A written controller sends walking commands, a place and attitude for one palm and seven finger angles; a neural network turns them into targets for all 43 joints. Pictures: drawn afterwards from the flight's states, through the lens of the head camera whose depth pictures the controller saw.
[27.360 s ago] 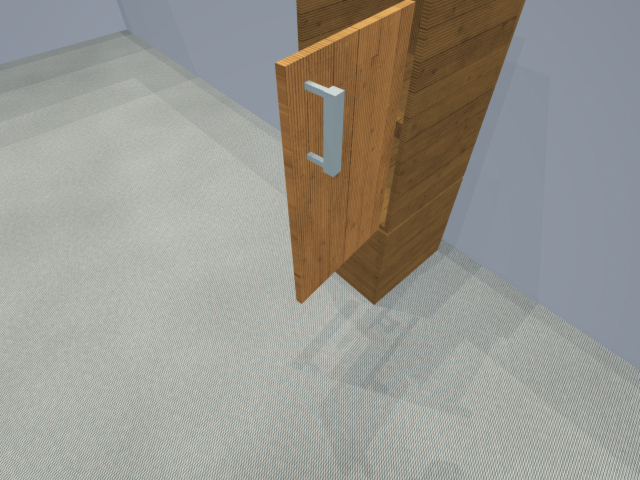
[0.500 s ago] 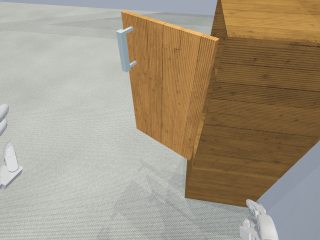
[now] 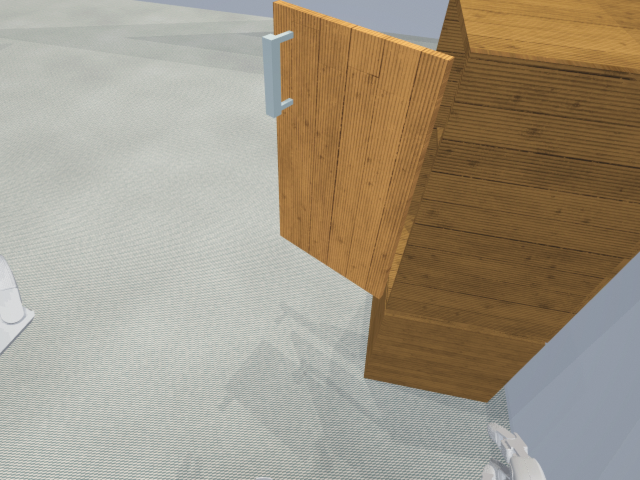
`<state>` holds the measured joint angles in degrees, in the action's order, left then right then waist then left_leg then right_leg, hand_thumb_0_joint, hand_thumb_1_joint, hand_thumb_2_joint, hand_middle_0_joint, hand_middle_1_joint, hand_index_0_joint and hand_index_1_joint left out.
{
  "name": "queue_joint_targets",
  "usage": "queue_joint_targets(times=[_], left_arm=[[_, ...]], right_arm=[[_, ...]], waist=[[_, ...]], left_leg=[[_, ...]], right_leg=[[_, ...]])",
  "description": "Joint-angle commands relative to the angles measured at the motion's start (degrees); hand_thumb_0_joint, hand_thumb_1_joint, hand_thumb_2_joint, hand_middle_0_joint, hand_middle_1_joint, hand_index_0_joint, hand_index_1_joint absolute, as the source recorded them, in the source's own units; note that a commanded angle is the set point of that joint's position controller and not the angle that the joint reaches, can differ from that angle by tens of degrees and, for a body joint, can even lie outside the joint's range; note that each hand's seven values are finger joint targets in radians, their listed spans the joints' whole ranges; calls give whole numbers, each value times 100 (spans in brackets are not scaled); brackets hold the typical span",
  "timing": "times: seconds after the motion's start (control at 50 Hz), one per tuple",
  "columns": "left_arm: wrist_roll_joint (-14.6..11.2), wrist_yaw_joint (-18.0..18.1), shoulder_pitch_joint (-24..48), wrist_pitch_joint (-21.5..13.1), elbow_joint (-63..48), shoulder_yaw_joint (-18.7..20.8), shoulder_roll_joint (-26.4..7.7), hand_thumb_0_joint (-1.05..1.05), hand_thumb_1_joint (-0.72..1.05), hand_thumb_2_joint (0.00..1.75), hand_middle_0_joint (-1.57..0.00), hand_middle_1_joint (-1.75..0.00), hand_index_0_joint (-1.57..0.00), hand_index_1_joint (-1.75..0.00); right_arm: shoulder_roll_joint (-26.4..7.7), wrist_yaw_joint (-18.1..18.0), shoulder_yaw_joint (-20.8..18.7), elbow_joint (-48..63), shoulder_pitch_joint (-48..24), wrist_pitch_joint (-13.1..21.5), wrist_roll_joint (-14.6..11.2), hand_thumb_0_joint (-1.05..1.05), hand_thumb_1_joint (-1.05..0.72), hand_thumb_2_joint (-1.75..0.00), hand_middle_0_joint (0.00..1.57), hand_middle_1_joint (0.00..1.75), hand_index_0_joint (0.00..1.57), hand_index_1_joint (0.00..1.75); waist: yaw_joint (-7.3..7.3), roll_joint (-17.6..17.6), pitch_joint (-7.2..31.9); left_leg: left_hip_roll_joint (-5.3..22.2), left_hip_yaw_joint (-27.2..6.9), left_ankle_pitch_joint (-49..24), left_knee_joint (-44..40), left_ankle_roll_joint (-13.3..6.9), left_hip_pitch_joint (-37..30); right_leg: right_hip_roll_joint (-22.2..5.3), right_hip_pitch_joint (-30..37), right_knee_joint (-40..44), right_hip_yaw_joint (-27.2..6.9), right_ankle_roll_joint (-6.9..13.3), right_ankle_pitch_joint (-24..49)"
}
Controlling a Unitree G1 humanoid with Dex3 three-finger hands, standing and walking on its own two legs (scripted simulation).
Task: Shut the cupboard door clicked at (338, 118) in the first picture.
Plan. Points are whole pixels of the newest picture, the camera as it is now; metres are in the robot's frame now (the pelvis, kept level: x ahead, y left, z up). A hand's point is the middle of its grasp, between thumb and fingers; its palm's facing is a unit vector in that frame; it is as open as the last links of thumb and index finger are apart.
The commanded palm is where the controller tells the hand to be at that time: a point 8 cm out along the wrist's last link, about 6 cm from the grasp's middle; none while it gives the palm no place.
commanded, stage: step back with the hand held close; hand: left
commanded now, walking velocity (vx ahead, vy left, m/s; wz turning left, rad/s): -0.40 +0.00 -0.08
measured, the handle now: (280, 74) +0.76 +0.11 +0.15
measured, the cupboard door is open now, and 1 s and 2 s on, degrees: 62 62 62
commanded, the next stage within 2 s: stop stepping back and stand still in 0.42 s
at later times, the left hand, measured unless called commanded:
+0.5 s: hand out of the picture +0.15 +0.28 +0.19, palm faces +0.43 -0.78 -0.45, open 7.4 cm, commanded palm +0.08 +0.30 +0.19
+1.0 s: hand out of the picture +0.07 +0.27 +0.17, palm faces +0.42 -0.83 -0.38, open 7.4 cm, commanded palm +0.00 +0.29 +0.19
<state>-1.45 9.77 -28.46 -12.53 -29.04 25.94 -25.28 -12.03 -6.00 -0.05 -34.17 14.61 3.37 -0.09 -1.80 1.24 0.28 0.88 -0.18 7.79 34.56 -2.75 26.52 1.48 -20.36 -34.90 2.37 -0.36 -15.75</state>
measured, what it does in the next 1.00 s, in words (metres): walks backwards: left foot, then right foot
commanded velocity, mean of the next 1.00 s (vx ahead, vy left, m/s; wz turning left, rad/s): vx -0.19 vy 0.00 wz -0.05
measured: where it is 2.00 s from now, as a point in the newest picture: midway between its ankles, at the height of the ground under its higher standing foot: outside the picture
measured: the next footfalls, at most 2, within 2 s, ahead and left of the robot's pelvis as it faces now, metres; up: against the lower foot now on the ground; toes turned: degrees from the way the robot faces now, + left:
left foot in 0.32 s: -0.06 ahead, +0.10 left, +0.00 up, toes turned -2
right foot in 0.58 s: -0.16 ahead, -0.10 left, +0.00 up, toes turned -1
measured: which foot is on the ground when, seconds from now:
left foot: down 0.00-0.18, up 0.20-0.30, down 0.32-1.00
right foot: down 0.00-0.36, up 0.38-0.56, down 0.58-1.00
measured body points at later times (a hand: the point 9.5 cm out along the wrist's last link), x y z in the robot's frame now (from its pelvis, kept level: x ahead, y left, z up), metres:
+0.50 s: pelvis -0.07 +0.01 +0.01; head -0.05 +0.03 +0.46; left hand +0.12 +0.32 +0.21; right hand +0.10 -0.22 -0.06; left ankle +0.00 +0.11 -0.72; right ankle -0.11 -0.12 -0.70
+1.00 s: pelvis -0.15 +0.00 +0.01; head -0.18 +0.02 +0.46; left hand +0.04 +0.31 +0.19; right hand -0.04 -0.26 -0.07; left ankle -0.07 +0.10 -0.72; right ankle -0.19 -0.11 -0.72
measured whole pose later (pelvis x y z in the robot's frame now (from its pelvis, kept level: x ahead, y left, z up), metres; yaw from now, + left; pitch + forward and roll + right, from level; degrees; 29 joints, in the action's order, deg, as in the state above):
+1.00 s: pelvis -0.15 +0.00 +0.01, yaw -4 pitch -1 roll -2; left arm -2.5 9.8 -28.3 -9.2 -20.8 22.7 -22.4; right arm -13.3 -6.2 0.2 -37.3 16.8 4.1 -0.8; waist -1.5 -0.2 3.5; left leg 0.5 -0.2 7.7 27.5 -1.1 19.2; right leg 2.1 -8.8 -25.9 0.5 0.4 -16.3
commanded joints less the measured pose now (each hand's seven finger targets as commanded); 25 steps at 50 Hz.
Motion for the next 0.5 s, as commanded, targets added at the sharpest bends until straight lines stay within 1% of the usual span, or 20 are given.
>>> queue_joint_targets(times=[0.0, 0.02, 0.04, 0.08, 0.1, 0.14, 0.16, 0.18, 0.22, 0.24, 0.26, 0.28, 0.3, 0.32, 0.34, 0.36, 0.38, 0.42, 0.44, 0.48], left_arm=[[-71, 15, -238, -415, -907, 738, -868, 0, 90, 90, -20, -30, -20, -30], [-38, -8, -325, -438, -877, 897, -1014, 0, 90, 90, -20, -30, -20, -30], [-73, -47, -216, -461, -939, 721, -853, 0, 90, 90, -20, -30, -20, -30], [-143, -46, -7, -488, -1125, 616, -897, 0, 90, 90, -20, -30, -20, -30], [-153, -32, 39, -464, -1166, 595, -945, 0, 90, 90, -20, -30, -20, -30], [-166, 58, -26, -419, -1308, 553, -1047, 0, 90, 90, -20, -30, -20, -30], [-125, 107, 124, -396, -1389, 514, -1079, 0, 90, 90, -20, -30, -20, -30], [-92, 147, 211, -379, -1433, 559, -1155, 0, 90, 90, -20, -30, -20, -30], [-80, 171, 341, -330, -1430, 685, -1278, 0, 90, 90, -20, -30, -20, -30], [-73, 168, 304, -308, -1353, 650, -1201, 0, 90, 90, -20, -30, -20, -30], [-73, 169, 320, -307, -1317, 635, -1183, 0, 90, 90, -20, -30, -20, -30], [-91, 176, 303, -308, -1245, 655, -1149, 0, 90, 90, -20, -30, -20, -30], [-88, 161, 338, -356, -1308, 634, -1057, 0, 90, 90, -20, -30, -20, -30], [-58, 148, 312, -376, -1210, 757, -1137, 0, 90, 90, -20, -30, -20, -30], [-157, 95, 25, -396, -873, 781, -1029, 0, 90, 90, -20, -30, -20, -30], [-186, 20, 48, -409, -1080, 751, -1022, 0, 90, 90, -20, -30, -20, -30], [-187, -14, -11, -376, -1122, 808, -969, 0, 90, 90, -20, -30, -20, -30], [-178, -84, 135, -403, -1436, 594, -778, 0, 90, 90, -20, -30, -20, -30], [-204, -99, 0, -405, -1536, 488, -715, 0, 90, 90, -20, -30, -20, -30], [-250, -120, -147, -326, -1565, 296, -641, 0, 90, 90, -20, -30, -20, -30]], right_arm=[[-896, 31, -340, 963, -720, 357, -33, 0, -90, -90, 20, 30, 20, 30], [-934, 42, -361, 966, -759, 377, -5, 0, -90, -90, 20, 30, 20, 30], [-850, 60, -313, 940, -783, 365, 13, 0, -90, -90, 20, 30, 20, 30], [-759, 98, -303, 849, -731, 388, -23, 0, -90, -90, 20, 30, 20, 30], [-724, 105, -322, 834, -727, 378, -34, 0, -90, -90, 20, 30, 20, 30], [-597, 109, -317, 716, -670, 353, -32, 0, -90, -90, 20, 30, 20, 30], [-581, 113, -307, 687, -719, 316, -15, 0, -90, -90, 20, 30, 20, 30], [-556, 111, -279, 670, -799, 274, 28, 0, -90, -90, 20, 30, 20, 30], [-527, 80, -230, 627, -834, 206, 83, 0, -90, -90, 20, 30, 20, 30], [-470, 52, -193, 629, -797, 183, 81, 0, -90, -90, 20, 30, 20, 30], [-500, 12, -178, 635, -794, 174, 57, 0, -90, -90, 20, 30, 20, 30], [-625, -35, -213, 640, -799, 175, 40, 0, -90, -90, 20, 30, 20, 30], [-773, -62, -269, 708, -808, 205, 19, 0, -90, -90, 20, 30, 20, 30], [-776, -96, -341, 731, -861, 243, 14, 0, -90, -90, 20, 30, 20, 30], [-700, -49, -383, 661, -651, 279, -13, 0, -90, -90, 20, 30, 20, 30], [-736, -6, -373, 745, -737, 325, 62, 0, -90, -90, 20, 30, 20, 30], [-752, 22, -401, 719, -708, 345, 115, 0, -90, -90, 20, 30, 20, 30], [-771, 91, -416, 715, -717, 424, 98, 0, -90, -90, 20, 30, 20, 30], [-768, 137, -411, 706, -672, 478, 61, 0, -90, -90, 20, 30, 20, 30], [-789, 206, -376, 669, -686, 518, 12, 0, -90, -90, 20, 30, 20, 30]], waist=[[207, 889, 464], [217, 939, 413], [192, 773, 247], [163, 101, 578], [163, -305, 737], [133, -751, 823], [134, -910, 732], [149, -841, 680], [101, -699, 561], [92, -665, 393], [69, -375, 307], [96, 168, 256], [125, 932, 351], [171, 1203, 522], [214, 853, 847], [233, 1350, 1064], [243, 1484, 1087], [237, 1323, 1021], [236, 1112, 1063], [200, 950, 1194]], left_leg=[[1142, -1236, 3010, -1957, -284, 1639], [1112, -1232, 3065, -1946, -309, 1784], [1032, -1169, 2930, -1863, -258, 1781], [603, -650, 2048, -1135, 46, 540], [409, -422, 1947, -647, 166, 53], [60, -57, 1510, 678, 401, -949], [-18, -25, 1382, 1288, 430, -1148], [-12, -78, 1381, 1612, 426, -996], [11, -165, 1324, 1394, 393, -790], [80, -213, 1219, 698, 369, -770], [102, -145, 865, -155, 339, -909], [339, -415, 283, -944, 212, -750], [896, -982, -465, -1367, 4, -398], [1366, -1264, -1117, -1474, -161, -37], [1406, -937, -1827, -1272, -172, -395], [1635, -1240, -1606, -1493, -298, -193], [1767, -1281, -1184, -1641, -404, 78], [1775, -1221, -971, -1531, -469, 112], [1691, -1101, -1484, -1334, -401, -396], [1556, -965, -1693, -1211, -271, -1035]], right_leg=[[103, 1916, -305, -374, 45, -19], [98, 2000, -253, -461, 56, 60], [12, 1830, -97, -557, 107, 76], [-356, 889, 630, -1013, 276, 181], [-629, 354, 1015, -1344, 367, -381], [-1499, -755, 1816, -2024, 753, -1056], [-1812, -1155, 2008, -2230, 889, -904], [-1930, -1117, 1991, -2192, 961, -457], [-1826, -900, 1765, -1902, 863, 425], [-1598, -733, 1525, -1592, 707, 718], [-1281, -673, 1227, -1301, 507, 811], [-750, -461, 771, -938, 256, 783], [-178, -19, 103, -589, 25, 848], [40, 544, -482, -377, -58, 882], [52, 597, -617, -473, -28, 386], [66, 717, -984, -370, -62, -195], [124, 882, -1392, -386, -65, -652], [126, 904, -1256, -433, -42, -703], [110, 696, -819, -366, -51, -589], [141, 514, -132, -212, -104, -411]])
